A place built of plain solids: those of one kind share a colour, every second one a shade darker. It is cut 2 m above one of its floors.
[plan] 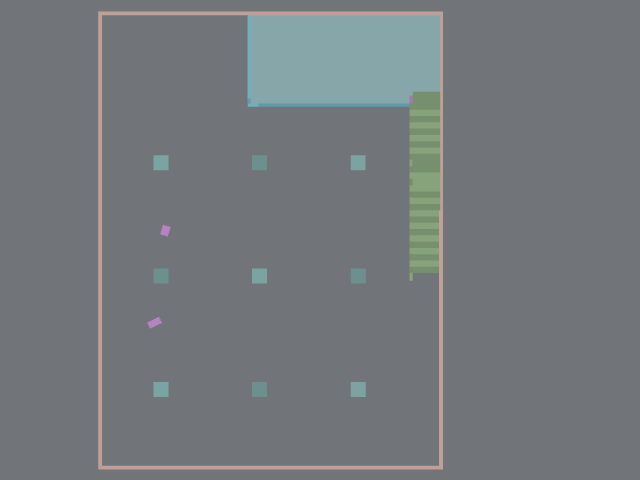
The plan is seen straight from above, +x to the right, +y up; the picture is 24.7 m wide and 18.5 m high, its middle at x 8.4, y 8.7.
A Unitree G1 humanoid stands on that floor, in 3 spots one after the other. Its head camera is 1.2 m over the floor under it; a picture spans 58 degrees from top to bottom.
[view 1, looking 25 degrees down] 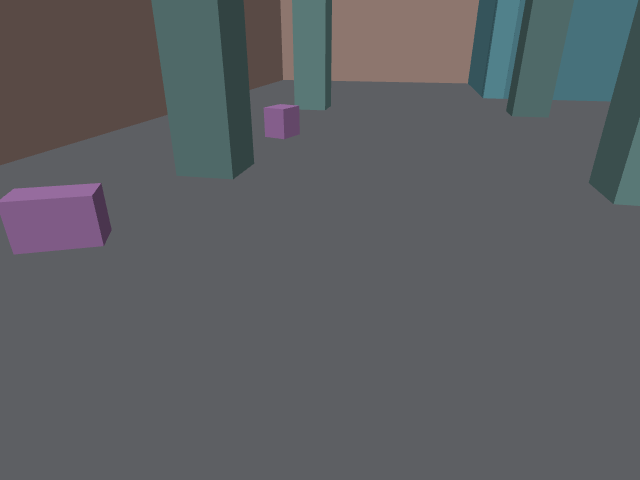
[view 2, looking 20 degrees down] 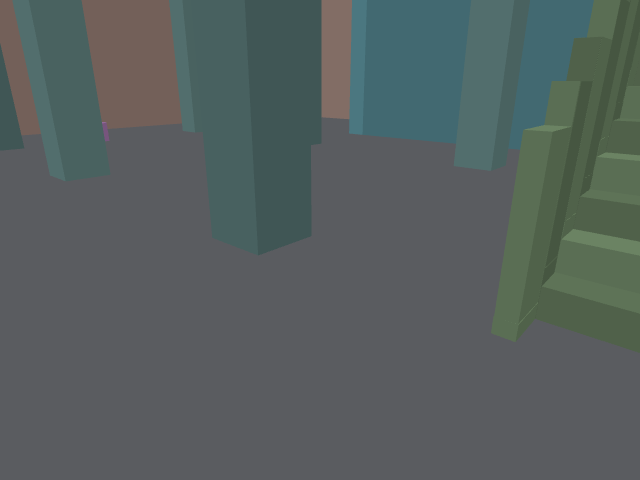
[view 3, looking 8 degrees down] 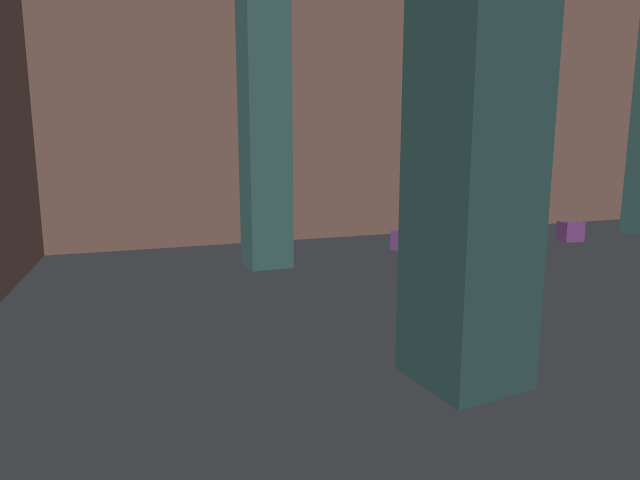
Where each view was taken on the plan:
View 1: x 4.17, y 3.36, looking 102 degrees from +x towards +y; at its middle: ground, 2.84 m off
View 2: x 12.48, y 5.13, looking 132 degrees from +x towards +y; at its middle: ground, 3.51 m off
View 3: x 7.97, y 1.10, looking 155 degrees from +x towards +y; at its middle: ground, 8.62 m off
